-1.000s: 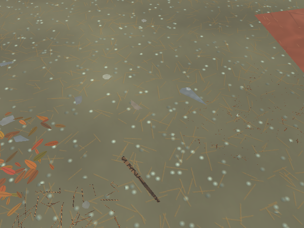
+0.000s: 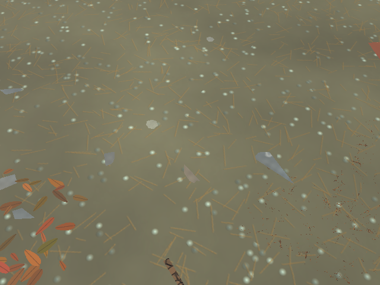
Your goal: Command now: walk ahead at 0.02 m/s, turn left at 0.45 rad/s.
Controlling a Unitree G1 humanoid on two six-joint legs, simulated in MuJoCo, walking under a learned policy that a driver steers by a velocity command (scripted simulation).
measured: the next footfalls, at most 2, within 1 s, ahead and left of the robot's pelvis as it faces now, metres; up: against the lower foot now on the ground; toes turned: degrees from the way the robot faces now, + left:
right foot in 0.60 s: +0.09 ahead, -0.10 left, +0.00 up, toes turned +17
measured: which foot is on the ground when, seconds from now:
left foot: down 0.00-1.00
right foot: down 0.00-0.06, up 0.08-0.58, down 0.60-1.00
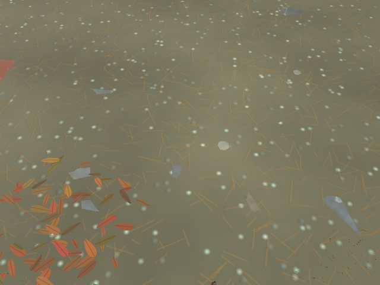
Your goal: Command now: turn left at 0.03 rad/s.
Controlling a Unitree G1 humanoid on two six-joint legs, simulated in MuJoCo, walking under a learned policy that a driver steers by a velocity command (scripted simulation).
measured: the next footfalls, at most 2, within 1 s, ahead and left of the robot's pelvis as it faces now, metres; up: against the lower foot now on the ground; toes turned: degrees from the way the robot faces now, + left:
right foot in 0.86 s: +0.44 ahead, -0.12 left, +0.00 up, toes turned -1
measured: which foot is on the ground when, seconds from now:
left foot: down 0.00-0.86, up 0.88-1.00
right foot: down 0.00-0.44, up 0.46-0.84, down 0.86-1.00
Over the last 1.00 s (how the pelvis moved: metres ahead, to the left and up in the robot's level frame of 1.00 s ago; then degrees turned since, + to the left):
0.02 0.01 0.01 15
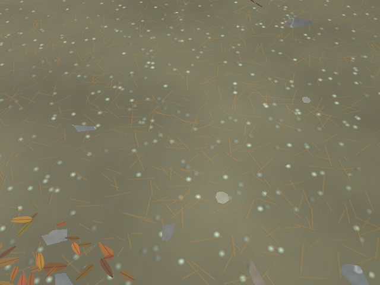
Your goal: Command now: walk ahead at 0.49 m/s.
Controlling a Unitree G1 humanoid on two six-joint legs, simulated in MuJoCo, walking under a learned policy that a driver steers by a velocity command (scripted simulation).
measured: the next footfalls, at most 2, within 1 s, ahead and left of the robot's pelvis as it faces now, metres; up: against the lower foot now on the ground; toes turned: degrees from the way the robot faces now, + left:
left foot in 0.40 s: +0.40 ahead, +0.16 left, +0.00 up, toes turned +2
right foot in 0.88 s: +0.60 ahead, -0.08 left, +0.00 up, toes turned -14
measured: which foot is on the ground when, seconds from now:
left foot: up 0.00-0.38, down 0.40-0.88, up 0.90-1.00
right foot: down 0.00-0.42, up 0.44-0.86, down 0.88-1.00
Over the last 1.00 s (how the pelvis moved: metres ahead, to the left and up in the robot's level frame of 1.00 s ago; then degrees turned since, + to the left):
0.33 -0.04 0.00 0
